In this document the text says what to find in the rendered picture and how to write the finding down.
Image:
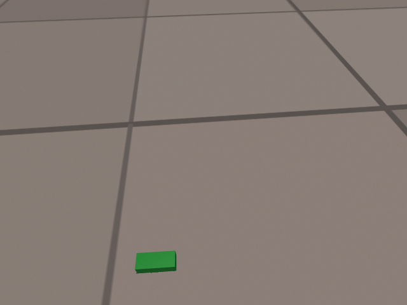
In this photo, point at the carton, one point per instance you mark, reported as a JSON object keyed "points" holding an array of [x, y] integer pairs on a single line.
{"points": [[150, 262]]}

